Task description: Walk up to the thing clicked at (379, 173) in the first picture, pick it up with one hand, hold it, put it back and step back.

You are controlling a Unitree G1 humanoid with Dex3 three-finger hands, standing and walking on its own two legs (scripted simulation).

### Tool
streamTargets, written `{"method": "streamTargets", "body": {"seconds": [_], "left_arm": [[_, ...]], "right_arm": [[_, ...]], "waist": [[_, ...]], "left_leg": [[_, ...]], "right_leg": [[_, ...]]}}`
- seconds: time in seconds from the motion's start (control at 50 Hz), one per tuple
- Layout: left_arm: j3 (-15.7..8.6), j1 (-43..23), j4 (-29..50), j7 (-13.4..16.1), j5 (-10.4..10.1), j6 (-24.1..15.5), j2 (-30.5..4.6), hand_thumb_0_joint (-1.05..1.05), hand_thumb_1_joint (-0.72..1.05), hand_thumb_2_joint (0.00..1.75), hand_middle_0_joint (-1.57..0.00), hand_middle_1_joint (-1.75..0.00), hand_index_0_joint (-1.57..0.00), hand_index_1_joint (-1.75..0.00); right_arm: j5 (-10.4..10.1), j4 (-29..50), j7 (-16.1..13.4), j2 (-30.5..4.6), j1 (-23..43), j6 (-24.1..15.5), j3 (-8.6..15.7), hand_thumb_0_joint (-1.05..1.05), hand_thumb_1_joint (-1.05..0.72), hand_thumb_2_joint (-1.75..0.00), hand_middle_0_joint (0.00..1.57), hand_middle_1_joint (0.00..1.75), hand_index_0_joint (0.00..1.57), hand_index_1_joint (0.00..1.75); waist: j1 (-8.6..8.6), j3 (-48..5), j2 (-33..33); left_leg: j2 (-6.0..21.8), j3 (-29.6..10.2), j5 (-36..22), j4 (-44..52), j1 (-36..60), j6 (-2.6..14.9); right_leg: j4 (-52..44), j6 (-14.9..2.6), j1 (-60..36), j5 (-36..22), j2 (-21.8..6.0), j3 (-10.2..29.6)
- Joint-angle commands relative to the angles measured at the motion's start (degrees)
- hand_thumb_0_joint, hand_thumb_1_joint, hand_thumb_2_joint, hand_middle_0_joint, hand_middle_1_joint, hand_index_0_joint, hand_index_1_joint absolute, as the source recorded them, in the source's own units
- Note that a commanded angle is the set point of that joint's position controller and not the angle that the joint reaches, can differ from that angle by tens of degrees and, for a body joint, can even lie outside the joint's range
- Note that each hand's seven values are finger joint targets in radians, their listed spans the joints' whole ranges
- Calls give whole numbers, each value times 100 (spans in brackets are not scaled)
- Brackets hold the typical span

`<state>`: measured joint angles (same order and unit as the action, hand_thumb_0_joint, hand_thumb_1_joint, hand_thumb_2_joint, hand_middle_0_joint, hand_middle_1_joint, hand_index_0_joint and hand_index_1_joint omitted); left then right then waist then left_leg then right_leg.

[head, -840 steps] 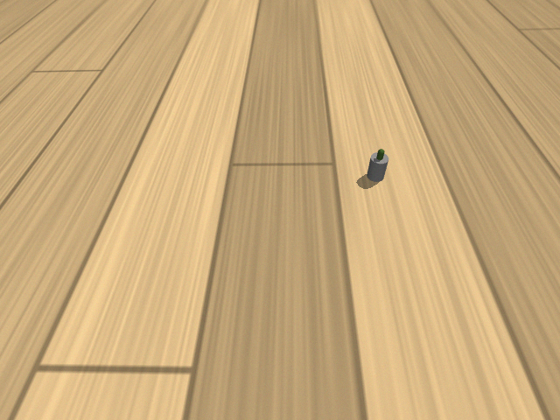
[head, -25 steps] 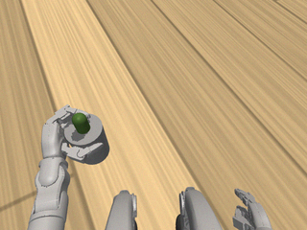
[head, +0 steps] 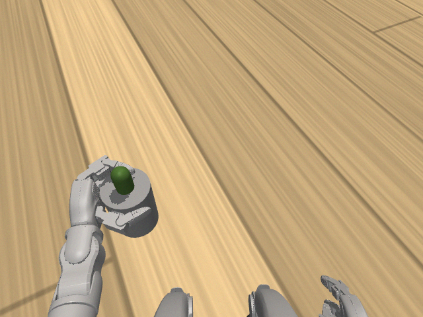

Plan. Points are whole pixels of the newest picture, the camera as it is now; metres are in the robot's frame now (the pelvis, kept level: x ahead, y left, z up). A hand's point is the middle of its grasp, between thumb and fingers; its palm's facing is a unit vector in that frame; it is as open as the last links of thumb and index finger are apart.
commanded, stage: lift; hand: left
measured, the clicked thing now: (129, 197) +0.35 +0.17 +0.01
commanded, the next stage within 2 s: hold in 0.62 s
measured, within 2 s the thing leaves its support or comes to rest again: neither
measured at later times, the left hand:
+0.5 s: hand (125, 179) +0.35 +0.16 +0.07, palm faces +0.09 -1.00 -0.03, open 9.6 cm
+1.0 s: hand (125, 175) +0.35 +0.16 +0.09, palm faces +0.09 -1.00 -0.03, open 9.6 cm
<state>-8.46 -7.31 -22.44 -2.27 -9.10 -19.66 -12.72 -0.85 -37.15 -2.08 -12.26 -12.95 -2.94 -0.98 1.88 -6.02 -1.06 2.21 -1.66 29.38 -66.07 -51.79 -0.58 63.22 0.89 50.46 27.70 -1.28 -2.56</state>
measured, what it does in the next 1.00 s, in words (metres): stands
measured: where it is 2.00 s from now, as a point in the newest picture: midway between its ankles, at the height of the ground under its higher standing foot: outside the picture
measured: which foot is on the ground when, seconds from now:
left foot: down 0.00-1.00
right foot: down 0.00-1.00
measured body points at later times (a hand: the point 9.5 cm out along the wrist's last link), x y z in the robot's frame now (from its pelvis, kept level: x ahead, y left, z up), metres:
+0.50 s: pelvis +0.02 -0.01 +0.03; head +0.08 +0.00 +0.48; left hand +0.34 +0.22 +0.07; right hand +0.14 -0.25 -0.08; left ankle +0.03 +0.12 -0.65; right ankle +0.03 -0.13 -0.65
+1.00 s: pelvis +0.02 -0.01 +0.05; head +0.07 +0.00 +0.49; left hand +0.34 +0.21 +0.09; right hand +0.15 -0.26 -0.06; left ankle +0.03 +0.12 -0.65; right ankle +0.03 -0.13 -0.65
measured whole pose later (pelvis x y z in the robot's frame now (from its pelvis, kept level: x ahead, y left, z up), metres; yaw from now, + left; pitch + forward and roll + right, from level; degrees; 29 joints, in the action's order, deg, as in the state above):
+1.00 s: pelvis +0.02 -0.01 +0.05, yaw +0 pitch +7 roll -1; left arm -7.9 -6.6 -25.6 -3.4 -9.1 -20.7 -11.0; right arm -0.4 -37.5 -2.3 -12.7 -13.8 -0.5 -0.1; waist 1.7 -2.4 -0.6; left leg 2.4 -0.9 25.0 -50.5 -32.7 -1.3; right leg 48.7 0.4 32.1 23.8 -0.9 -2.3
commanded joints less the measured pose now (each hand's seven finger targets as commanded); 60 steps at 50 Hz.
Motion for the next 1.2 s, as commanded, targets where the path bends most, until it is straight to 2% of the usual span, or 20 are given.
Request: {"method": "streamTargets", "body": {"seconds": [0.0,0.02,0.04,0.06,0.26,0.3,0.4,0.48,0.54,0.6,0.62,0.66,0.74,0.76,0.82,0.88,1.02,1.08,1.16,1.18], "left_arm": [[-296,-1674,1661,12,-159,-555,-866,0,4,122,-122,-138,-124,-138],[-374,-1863,1902,18,-155,-571,-995,0,5,122,-122,-137,-124,-137],[-151,-1327,1147,-13,-163,-476,-570,0,4,123,-122,-137,-123,-137],[-282,-1724,1680,4,-195,-521,-780,0,7,123,-122,-137,-123,-137],[-200,-1649,1164,-33,-180,-516,-567,0,3,123,-119,-137,-121,-137],[-351,-1996,1645,-34,-159,-604,-868,0,5,122,-119,-136,-121,-136],[-264,-1761,1451,-72,-229,-619,-614,0,6,123,-120,-137,-121,-137],[-355,-1925,1516,-52,-146,-654,-857,0,6,123,-120,-136,-121,-137],[-160,-1654,1174,-115,-192,-613,-527,0,7,124,-120,-137,-122,-138],[-377,-1945,1495,-107,-217,-639,-822,0,10,123,-120,-137,-122,-137],[-180,-1554,944,-141,-195,-575,-554,0,6,124,-121,-138,-123,-139],[-308,-1919,1295,-158,-208,-639,-742,0,6,126,-123,-139,-124,-140],[-336,-1625,913,-235,-238,-651,-635,0,7,115,-122,-136,-124,-135],[-422,-1897,1373,-211,-236,-708,-814,0,6,115,-122,-135,-124,-135],[-202,-1604,1025,-198,-261,-667,-458,0,7,114,-121,-134,-123,-134],[-342,-2006,1463,-103,-189,-733,-749,0,9,115,-120,-133,-122,-133],[-106,-1658,1032,-63,-164,-630,-435,0,8,114,-120,-133,-122,-133],[-236,-2124,1528,-42,-100,-679,-771,0,8,115,-121,-134,-123,-134],[-173,-2029,1419,-20,-166,-634,-590,0,7,116,-123,-136,-124,-136],[-320,-2064,1372,17,-179,-624,-687,0,9,116,-122,-135,-123,-135]], "right_arm": [[-13,655,-75,-802,-38,-221,293,0,-92,-90,20,30,20,30],[-5,650,-80,-794,-59,-211,300,0,-91,-90,20,30,20,30],[-4,644,-66,-764,-60,-202,268,0,-91,-90,20,30,20,30],[-8,636,-61,-789,-82,-212,292,0,-91,-90,20,30,20,30],[30,648,-48,-776,-25,-166,302,0,-91,-90,20,30,20,30],[25,653,-50,-810,-47,-148,331,0,-91,-90,20,30,20,30],[48,673,-46,-771,-39,-129,303,0,-91,-90,20,30,20,30],[58,611,-49,-799,-102,-95,330,0,-91,-90,20,30,20,30],[55,624,-67,-775,-89,-74,308,0,-91,-90,20,30,20,30],[38,597,-68,-806,-107,-48,343,0,-91,-90,20,30,20,30],[38,634,-60,-810,-63,-38,333,0,-91,-90,20,30,20,30],[37,623,-45,-829,-63,-46,363,0,-91,-90,20,30,20,30],[28,670,-30,-825,-42,-10,357,0,-93,-90,20,30,20,30],[29,701,-36,-796,-16,0,353,0,-92,-90,20,30,20,30],[34,714,-38,-780,14,14,316,0,-92,-90,20,30,20,30],[27,691,-47,-803,33,11,355,0,-92,-90,20,30,20,30],[39,683,-42,-796,73,15,340,0,-92,-90,20,30,20,30],[42,645,-57,-794,40,27,351,0,-92,-90,20,30,20,30],[37,634,-48,-748,68,0,309,0,-92,-90,20,30,20,30],[14,625,-53,-771,95,-3,326,0,-92,-90,20,30,20,30]], "waist": [[17,-1991,-241],[0,-2016,-236],[68,-1784,-32],[-17,-1920,-178],[48,-1651,-187],[-24,-1787,-360],[2,-1671,-179],[-11,-1735,-218],[83,-1531,-33],[-26,-1691,-96],[37,-1480,5],[9,-1543,-185],[-23,-1466,34],[-99,-1589,-140],[-7,-1365,20],[-52,-1412,-220],[27,-1265,14],[-36,-1447,-215],[-15,-1280,-130],[-46,-1216,-101]], "left_leg": [[-194,-24,-1194,1269,1557,88],[-199,-14,-1222,1299,1582,92],[-187,-26,-1280,1329,1526,96],[-173,-32,-1404,1370,1652,82],[-179,39,-1639,1682,2024,73],[-173,20,-1767,1755,2217,50],[-181,22,-1893,1852,2292,52],[-180,75,-2006,1887,2392,57],[-189,83,-1976,1926,2394,69],[-194,102,-2138,1953,2456,76],[-193,116,-2160,1969,2460,76],[-182,100,-2192,2003,2516,59],[-188,105,-2195,2067,2492,74],[-203,134,-2206,2084,2569,71],[-219,165,-2158,2135,2566,73],[-195,142,-2088,2247,2746,46],[-183,123,-2055,2339,2735,63],[-193,139,-2123,2368,2877,50],[-197,145,-2024,2441,2875,51],[-195,146,-1939,2486,2863,51]], "right_leg": [[-1083,-161,-1391,-1355,174,37],[-1143,-158,-1478,-1386,178,45],[-1170,-162,-1488,-1435,195,20],[-1168,-178,-1537,-1532,194,21],[-1498,-174,-1909,-1780,198,33],[-1500,-186,-1962,-1860,192,25],[-1611,-173,-2202,-2002,204,23],[-1692,-166,-2329,-2131,191,59],[-1773,-143,-2343,-2160,191,65],[-1803,-130,-2594,-2352,176,72],[-1834,-133,-2506,-2353,184,75],[-1843,-151,-2479,-2332,190,65],[-1915,-133,-2676,-2376,172,69],[-1936,-131,-2727,-2403,171,79],[-2003,-109,-2748,-2399,165,89],[-2024,-145,-2635,-2216,181,68],[-2121,-131,-2767,-2210,191,40],[-2162,-139,-2854,-2254,172,62],[-2240,-125,-2899,-2184,176,52],[-2276,-125,-2897,-2107,171,45]]}}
